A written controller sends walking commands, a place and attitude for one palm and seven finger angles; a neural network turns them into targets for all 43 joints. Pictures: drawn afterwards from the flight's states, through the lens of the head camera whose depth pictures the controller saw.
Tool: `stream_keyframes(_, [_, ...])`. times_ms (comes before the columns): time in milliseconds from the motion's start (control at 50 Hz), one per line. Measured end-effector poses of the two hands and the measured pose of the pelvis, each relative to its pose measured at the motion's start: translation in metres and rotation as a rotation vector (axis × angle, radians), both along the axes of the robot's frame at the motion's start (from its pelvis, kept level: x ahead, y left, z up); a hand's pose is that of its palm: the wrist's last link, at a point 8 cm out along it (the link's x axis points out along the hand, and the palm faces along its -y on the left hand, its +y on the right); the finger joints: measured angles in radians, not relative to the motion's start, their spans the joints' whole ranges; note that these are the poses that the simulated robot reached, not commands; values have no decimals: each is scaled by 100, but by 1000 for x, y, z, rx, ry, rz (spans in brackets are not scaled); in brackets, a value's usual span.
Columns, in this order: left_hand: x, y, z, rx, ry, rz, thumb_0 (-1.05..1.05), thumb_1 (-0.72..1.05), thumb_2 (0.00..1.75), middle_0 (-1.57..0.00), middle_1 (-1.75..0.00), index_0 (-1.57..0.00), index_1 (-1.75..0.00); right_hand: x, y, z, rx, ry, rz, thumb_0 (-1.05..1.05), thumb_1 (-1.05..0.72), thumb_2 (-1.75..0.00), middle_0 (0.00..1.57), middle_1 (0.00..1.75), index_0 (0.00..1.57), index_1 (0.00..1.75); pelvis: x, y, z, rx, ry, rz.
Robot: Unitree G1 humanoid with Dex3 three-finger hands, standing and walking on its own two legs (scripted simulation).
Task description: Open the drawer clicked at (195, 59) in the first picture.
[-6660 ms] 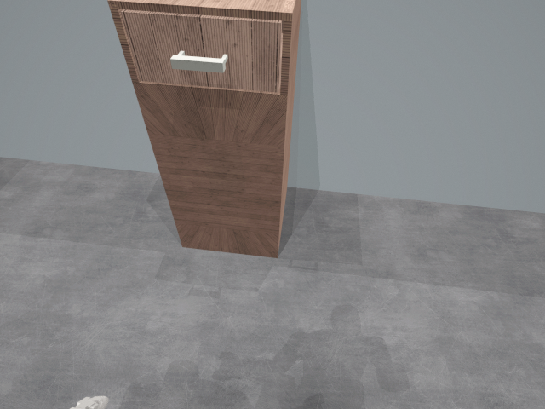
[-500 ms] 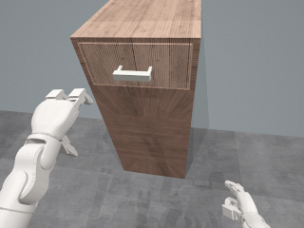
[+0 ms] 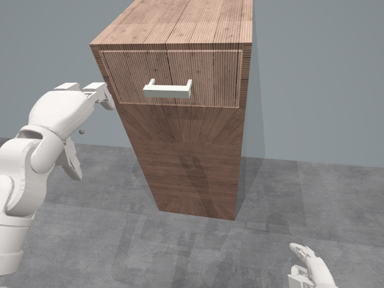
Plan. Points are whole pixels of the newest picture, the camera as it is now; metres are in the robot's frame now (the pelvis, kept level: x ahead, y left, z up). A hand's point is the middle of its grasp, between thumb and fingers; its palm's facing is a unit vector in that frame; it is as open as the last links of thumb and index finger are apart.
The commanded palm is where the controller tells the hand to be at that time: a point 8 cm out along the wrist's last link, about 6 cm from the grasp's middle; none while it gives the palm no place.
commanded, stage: raise the hand with hooked fingers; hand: left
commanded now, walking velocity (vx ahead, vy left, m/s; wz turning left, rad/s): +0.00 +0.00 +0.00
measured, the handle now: (168, 86) +0.60 +0.15 +0.11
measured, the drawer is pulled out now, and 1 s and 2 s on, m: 0.00 0.00 0.00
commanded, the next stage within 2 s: move the hooked fingers above the handle in 0.26 s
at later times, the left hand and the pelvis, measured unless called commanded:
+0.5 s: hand (100, 136) +0.32 +0.21 +0.19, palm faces +0.04 -0.02 -1.00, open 13.9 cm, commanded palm +0.30 +0.22 +0.27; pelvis +0.00 -0.01 +0.00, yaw +1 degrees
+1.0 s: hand (132, 109) +0.41 +0.18 +0.18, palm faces +0.08 -0.06 -0.99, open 13.9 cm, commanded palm +0.38 +0.20 +0.25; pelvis +0.03 -0.01 +0.00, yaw +0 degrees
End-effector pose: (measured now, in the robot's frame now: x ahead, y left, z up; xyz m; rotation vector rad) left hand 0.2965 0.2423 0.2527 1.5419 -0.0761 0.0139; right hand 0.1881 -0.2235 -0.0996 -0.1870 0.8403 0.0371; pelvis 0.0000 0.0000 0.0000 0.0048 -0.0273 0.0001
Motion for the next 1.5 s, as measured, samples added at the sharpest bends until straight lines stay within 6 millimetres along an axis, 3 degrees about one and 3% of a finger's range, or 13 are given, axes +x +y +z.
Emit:
stream_keyframes(140, [-10,-14,2,1,-71,-81,0,-49,30,-32,-120,-32,-120,-6,-9,-2,-19,4,-6,1,-91,-90,20,30,20,30,-1,-4,0,0,-6,3])
stream_keyframes(280, [-5,4,17,-19,-129,53,0,-49,30,-32,-120,-32,-120,1,-5,-3,9,-1,8,1,-91,-90,20,30,20,30,-3,-9,-1,0,1,5])
stream_keyframes(360, [-2,2,5,-13,-60,89,0,-49,30,-32,-120,-31,-120,10,-1,-1,25,-23,17,2,-91,-90,20,30,20,30,-2,-10,-1,2,4,7])
stream_keyframes(480, [1,-26,-14,10,18,-36,0,-49,30,-32,-120,-31,-120,22,3,4,17,-59,30,1,-91,-90,20,30,20,30,2,-10,-1,2,2,16])
stream_keyframes(580, [18,-30,-6,-1,-36,-81,0,-49,30,-32,-120,-32,-120,23,3,4,7,-48,28,1,-91,-90,20,30,20,30,5,-12,0,0,10,19])
stream_keyframes(740, [58,-18,-1,-8,-52,45,0,-49,30,-32,-120,-31,-120,9,-6,-8,9,47,-1,1,-91,-90,20,30,20,30,12,-11,0,2,46,13])
stream_keyframes(940, [78,-62,-23,-10,12,-126,0,-49,30,-32,-120,-32,-120,4,-16,-15,7,86,-59,1,-91,-90,20,30,20,30,28,-7,0,9,62,-4])
stream_keyframes(1160, [109,-41,-14,-5,-42,53,0,-49,30,-32,-120,-31,-120,8,-18,-19,16,131,-56,1,-91,-90,20,30,20,30,33,-12,-2,9,92,4])
stream_keyframes(1340, [131,-81,-40,13,92,-83,0,-49,30,-32,-120,-31,-120,11,-25,-16,-10,113,-95,1,-91,-90,20,30,20,30,38,-14,-3,10,98,9])
stream_keyframes(1420, [145,-92,-35,-6,51,-140,0,-49,30,-32,-120,-32,-120,3,-30,-17,-23,122,-122,1,-91,-90,20,30,20,30,40,-15,-3,11,108,0])
stream_keyframes(1500, [161,-84,-24,-19,-12,-89,0,-49,30,-32,-120,-32,-120,-12,-35,-23,-28,171,-146,1,-91,-90,20,30,20,30,42,-15,-3,11,122,-8])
